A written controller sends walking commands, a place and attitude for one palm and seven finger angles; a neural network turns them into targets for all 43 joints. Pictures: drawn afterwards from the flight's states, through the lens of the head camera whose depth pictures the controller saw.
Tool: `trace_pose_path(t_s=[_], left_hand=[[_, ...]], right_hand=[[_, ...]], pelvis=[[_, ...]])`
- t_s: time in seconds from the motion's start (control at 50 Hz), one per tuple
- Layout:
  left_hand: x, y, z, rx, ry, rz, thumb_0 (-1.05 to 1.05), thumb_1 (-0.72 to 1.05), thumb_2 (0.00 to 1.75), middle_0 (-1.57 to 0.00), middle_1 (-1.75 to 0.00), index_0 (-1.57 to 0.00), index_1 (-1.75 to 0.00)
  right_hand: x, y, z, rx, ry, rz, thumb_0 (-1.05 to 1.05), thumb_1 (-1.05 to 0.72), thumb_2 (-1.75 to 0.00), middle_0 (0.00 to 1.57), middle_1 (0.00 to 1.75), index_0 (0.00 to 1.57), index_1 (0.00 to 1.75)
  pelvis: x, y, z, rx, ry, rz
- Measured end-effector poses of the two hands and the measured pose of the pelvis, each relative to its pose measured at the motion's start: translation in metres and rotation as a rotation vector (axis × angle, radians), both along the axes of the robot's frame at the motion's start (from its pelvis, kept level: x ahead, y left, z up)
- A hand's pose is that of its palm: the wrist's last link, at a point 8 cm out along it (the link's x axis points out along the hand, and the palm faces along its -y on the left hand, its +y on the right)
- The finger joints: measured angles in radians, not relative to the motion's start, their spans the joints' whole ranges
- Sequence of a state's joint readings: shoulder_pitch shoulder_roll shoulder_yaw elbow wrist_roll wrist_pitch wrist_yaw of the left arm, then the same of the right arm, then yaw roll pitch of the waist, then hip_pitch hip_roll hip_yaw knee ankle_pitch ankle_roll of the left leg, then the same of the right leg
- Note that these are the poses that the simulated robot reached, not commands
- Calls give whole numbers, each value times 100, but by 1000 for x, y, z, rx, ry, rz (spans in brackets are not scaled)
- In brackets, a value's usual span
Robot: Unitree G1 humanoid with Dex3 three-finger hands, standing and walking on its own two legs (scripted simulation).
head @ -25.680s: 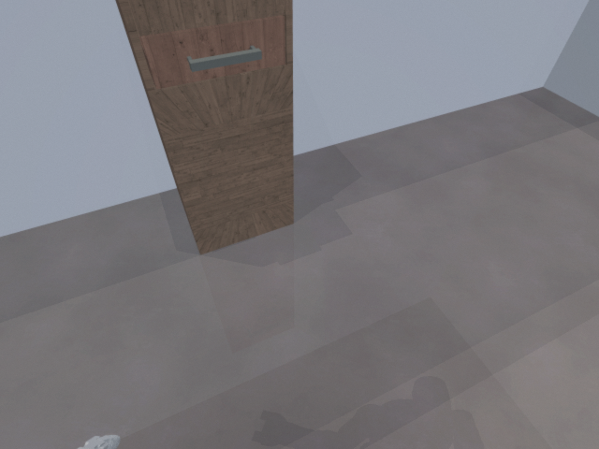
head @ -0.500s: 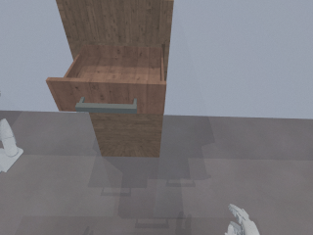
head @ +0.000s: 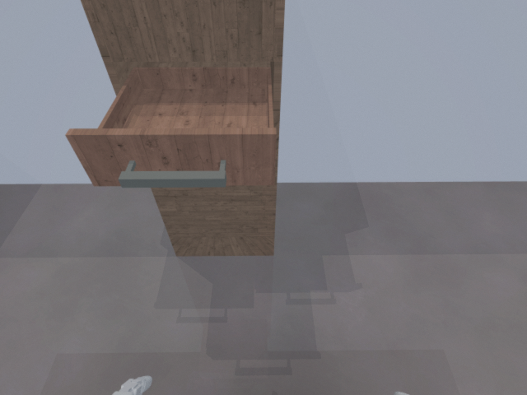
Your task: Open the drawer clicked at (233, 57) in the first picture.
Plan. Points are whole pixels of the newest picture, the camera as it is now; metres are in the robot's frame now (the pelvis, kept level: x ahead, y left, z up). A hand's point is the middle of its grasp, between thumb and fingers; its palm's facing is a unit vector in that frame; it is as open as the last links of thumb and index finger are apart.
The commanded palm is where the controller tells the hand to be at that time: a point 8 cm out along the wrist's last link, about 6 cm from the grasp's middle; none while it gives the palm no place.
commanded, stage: let the arm hang, fingers relaxed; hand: left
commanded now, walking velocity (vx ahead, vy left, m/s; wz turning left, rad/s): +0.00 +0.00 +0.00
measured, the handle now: (175, 172) +0.50 +0.18 +0.05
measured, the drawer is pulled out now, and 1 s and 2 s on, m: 0.29 0.29 0.29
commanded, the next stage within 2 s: look to check the result in 0.86 s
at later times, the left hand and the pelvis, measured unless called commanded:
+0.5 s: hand out of the picture -0.03 +0.17 -0.15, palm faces +0.03 -0.97 -0.24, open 7.3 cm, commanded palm none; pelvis +0.01 -0.01 +0.01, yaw +0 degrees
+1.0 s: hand out of the picture +0.03 +0.16 -0.16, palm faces +0.03 -0.97 -0.23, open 7.3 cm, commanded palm none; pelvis +0.01 -0.02 +0.02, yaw +0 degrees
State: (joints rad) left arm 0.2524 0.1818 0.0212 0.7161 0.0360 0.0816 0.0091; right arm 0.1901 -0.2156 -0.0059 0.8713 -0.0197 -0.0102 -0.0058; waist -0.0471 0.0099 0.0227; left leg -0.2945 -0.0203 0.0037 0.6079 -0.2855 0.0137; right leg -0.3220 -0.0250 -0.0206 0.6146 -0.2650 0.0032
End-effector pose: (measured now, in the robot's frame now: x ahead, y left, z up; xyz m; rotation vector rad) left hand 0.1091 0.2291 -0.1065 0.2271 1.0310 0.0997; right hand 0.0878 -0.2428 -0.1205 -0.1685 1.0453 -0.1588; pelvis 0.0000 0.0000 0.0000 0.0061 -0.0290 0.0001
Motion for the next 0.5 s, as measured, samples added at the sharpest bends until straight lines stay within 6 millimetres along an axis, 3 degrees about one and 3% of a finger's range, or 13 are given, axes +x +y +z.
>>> trace_pose_path(t_s=[0.04,0.08,0.18,0.26,0.36,0.5], left_hand=[[-38,-17,-22,-61,139,50,0,94,90,-20,-30,-20,-30],[-64,-10,-27,-50,203,108,-3,101,89,-21,-30,-21,-30],[-123,4,-25,-18,374,150,-3,101,90,-21,-30,-21,-30],[-153,10,-17,11,475,173,-1,97,90,-20,-30,-21,-30],[-164,7,-11,27,513,182,0,94,90,-20,-30,-20,-30],[-139,-9,-15,4,442,164,0,92,90,-20,-30,-20,-30]], right_hand=[[-22,2,-1,-4,84,-13,1,-91,-90,20,30,20,30],[-45,5,-2,-5,183,-11,0,-91,-90,20,30,20,30],[-92,11,-6,16,367,-34,1,-91,-90,20,30,20,30],[-115,17,-10,41,434,-60,1,-91,-90,20,30,20,30],[-125,26,-15,75,457,-72,0,-91,-90,20,30,20,30],[-117,33,-21,109,423,-71,0,-91,-90,20,30,20,30]], pelvis=[[0,-2,3,-6,-5,0],[0,-5,7,-13,-4,6],[2,-7,12,-20,2,11],[4,-6,14,-17,-2,9],[5,-6,14,-11,-9,4],[5,-9,14,-5,-15,0]])
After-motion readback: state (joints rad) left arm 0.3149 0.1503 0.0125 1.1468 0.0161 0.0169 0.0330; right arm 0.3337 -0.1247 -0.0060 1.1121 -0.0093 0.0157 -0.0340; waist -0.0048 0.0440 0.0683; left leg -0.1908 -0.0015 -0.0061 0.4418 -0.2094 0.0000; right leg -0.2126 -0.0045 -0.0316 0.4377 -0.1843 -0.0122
